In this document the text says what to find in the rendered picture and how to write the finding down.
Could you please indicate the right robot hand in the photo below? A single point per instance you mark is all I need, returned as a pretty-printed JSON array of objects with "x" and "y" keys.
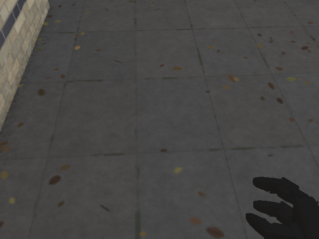
[{"x": 299, "y": 222}]

